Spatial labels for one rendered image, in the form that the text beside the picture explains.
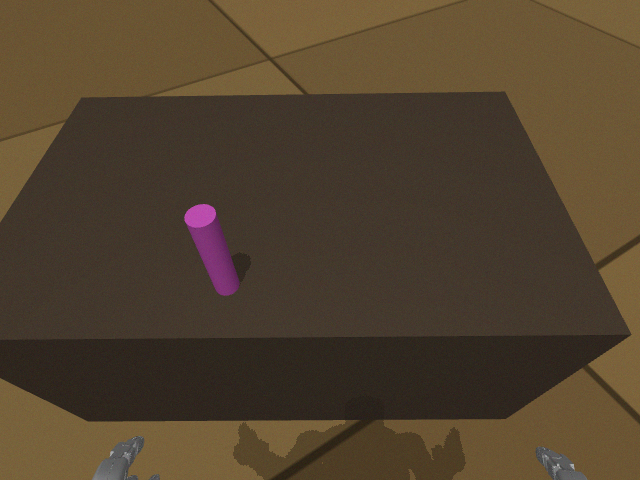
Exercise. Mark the left robot hand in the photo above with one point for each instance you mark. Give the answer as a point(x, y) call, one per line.
point(121, 458)

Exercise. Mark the can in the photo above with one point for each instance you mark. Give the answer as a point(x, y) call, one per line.
point(207, 234)

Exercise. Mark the right robot hand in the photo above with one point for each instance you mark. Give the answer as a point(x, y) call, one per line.
point(559, 467)

